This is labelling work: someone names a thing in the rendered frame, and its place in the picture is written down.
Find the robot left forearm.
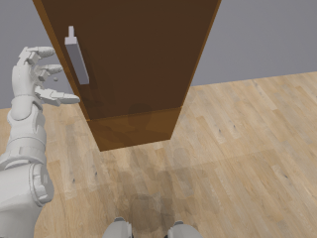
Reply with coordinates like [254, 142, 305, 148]
[0, 95, 47, 172]

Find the handle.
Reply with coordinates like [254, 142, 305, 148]
[64, 26, 89, 85]

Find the left robot upper arm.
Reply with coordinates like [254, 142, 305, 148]
[0, 163, 54, 238]

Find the left robot shin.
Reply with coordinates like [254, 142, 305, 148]
[114, 217, 125, 222]

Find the left robot hand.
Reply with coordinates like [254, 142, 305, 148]
[12, 47, 80, 107]

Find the cupboard door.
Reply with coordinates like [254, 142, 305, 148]
[41, 0, 218, 120]

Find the robot left thigh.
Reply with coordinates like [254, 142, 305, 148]
[102, 220, 133, 238]

